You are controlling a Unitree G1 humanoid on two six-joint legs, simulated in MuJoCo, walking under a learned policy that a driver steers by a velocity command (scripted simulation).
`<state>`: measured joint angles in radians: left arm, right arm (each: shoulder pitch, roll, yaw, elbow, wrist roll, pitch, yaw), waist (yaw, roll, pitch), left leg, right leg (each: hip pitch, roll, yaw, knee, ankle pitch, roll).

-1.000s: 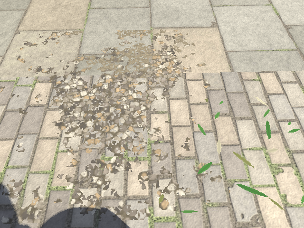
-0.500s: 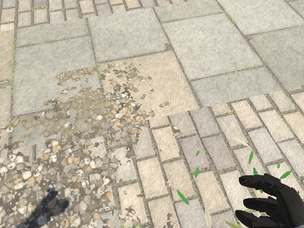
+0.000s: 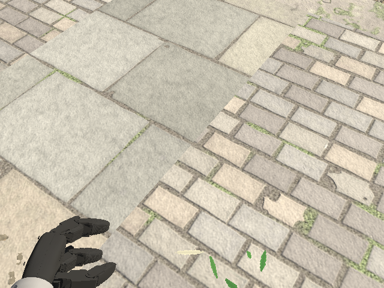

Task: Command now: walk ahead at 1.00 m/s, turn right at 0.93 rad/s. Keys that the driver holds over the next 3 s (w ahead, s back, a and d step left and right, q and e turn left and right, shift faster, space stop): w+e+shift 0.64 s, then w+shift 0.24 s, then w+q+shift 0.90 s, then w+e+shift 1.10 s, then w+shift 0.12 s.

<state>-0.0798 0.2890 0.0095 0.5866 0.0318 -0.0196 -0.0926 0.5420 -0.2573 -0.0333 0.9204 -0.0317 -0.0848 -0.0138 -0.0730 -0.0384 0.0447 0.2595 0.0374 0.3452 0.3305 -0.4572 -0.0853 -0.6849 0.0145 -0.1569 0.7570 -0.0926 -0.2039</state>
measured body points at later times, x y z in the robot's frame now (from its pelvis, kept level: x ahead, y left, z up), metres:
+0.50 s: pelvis +0.46 -0.01 +0.01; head +0.49 -0.02 +0.45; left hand +0.62 +0.26 -0.11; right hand +0.56 -0.33 -0.05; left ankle +0.61 +0.08 -0.71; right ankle +0.22 -0.01 -0.63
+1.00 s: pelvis +0.80 -0.28 +0.01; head +0.82 -0.30 +0.46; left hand +1.09 -0.21 -0.10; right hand +0.62 -0.46 -0.12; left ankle +0.79 -0.03 -0.57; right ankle +0.81 -0.33 -0.71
